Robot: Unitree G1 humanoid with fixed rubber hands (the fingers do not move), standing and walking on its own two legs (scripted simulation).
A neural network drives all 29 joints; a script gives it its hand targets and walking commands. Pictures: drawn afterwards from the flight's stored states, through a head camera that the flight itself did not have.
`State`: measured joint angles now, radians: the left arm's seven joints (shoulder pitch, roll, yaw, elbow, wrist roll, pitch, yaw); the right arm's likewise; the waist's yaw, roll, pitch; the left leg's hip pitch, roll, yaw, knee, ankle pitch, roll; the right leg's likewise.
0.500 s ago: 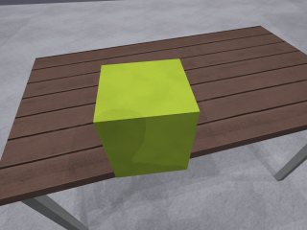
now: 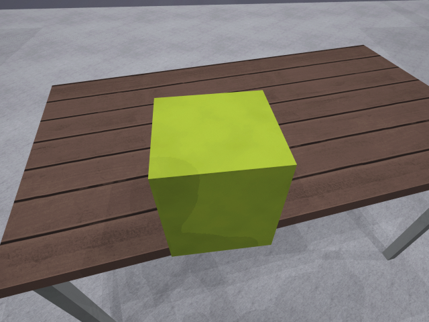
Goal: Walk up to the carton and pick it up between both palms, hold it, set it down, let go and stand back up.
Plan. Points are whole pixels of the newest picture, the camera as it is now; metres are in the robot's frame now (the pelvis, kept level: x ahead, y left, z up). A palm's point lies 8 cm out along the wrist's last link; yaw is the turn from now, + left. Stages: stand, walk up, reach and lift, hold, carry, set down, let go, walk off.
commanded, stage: walk up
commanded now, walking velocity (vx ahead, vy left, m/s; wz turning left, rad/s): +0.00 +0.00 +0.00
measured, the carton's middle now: (216, 175) +0.39 +0.01 +0.08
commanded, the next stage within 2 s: stand in 0.68 s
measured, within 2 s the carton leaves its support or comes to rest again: neither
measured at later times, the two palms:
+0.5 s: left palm out of the picture -0.06 +0.21 -0.15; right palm out of the picture -0.06 -0.19 -0.15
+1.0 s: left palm out of the picture -0.08 +0.21 -0.15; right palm out of the picture -0.08 -0.19 -0.15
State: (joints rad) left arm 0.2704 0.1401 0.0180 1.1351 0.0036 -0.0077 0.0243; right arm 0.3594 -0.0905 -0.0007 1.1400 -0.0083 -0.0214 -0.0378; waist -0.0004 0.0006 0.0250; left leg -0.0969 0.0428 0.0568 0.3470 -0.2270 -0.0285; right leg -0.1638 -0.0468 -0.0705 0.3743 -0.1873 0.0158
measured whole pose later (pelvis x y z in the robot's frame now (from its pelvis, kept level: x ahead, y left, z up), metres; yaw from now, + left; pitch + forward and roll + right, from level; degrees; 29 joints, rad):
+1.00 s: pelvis -0.03 +0.00 +0.00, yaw +1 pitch -1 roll +0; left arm 0.34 0.12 -0.01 1.16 0.01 0.00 0.02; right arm 0.40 -0.09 0.01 1.13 0.00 0.00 -0.03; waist 0.01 0.00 0.04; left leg -0.17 0.03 0.05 0.40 -0.21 -0.02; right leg -0.22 -0.06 -0.08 0.41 -0.17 0.02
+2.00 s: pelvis -0.04 -0.01 -0.01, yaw +1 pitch +6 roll +0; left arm 0.03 0.21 -0.06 0.62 -0.16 0.44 0.04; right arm 0.01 -0.22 0.03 0.64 0.14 0.44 -0.05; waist 0.01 0.01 -0.05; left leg -0.39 0.04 0.02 0.50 -0.22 -0.03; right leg -0.43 -0.03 -0.06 0.48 -0.16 0.00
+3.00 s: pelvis -0.02 +0.00 +0.00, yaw +0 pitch +2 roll +0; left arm 0.34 0.11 -0.05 0.01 -0.11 0.39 0.12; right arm 0.34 -0.18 0.03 0.08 0.14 0.35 -0.03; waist 0.01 0.01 -0.01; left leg -0.17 0.04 0.03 0.30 -0.17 -0.02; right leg -0.21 -0.03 -0.05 0.30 -0.11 0.01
